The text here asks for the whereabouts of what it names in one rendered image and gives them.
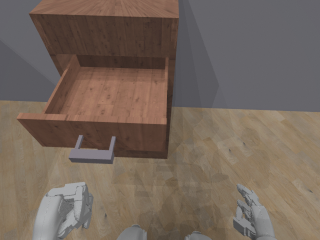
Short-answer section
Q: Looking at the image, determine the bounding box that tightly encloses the right robot hand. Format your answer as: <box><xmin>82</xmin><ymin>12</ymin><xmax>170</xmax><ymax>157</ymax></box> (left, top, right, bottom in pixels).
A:
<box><xmin>233</xmin><ymin>183</ymin><xmax>276</xmax><ymax>240</ymax></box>

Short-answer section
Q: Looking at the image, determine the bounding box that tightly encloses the drawer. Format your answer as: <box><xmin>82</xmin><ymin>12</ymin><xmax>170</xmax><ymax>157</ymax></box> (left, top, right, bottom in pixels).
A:
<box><xmin>16</xmin><ymin>54</ymin><xmax>168</xmax><ymax>152</ymax></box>

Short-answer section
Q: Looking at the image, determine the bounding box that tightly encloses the robot left thigh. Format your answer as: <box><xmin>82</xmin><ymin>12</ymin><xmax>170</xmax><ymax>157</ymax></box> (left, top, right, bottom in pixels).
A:
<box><xmin>116</xmin><ymin>227</ymin><xmax>147</xmax><ymax>240</ymax></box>

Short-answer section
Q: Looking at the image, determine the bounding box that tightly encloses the left robot hand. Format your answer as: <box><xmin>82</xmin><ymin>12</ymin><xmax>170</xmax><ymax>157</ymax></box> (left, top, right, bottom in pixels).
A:
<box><xmin>32</xmin><ymin>182</ymin><xmax>94</xmax><ymax>240</ymax></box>

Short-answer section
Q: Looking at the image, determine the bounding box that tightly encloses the handle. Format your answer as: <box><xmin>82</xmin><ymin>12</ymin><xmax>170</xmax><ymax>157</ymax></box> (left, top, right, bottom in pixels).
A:
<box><xmin>68</xmin><ymin>135</ymin><xmax>116</xmax><ymax>164</ymax></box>

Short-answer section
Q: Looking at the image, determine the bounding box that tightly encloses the cabinet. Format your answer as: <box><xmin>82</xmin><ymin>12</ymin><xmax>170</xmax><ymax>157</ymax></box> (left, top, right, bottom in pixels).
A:
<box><xmin>29</xmin><ymin>0</ymin><xmax>179</xmax><ymax>159</ymax></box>

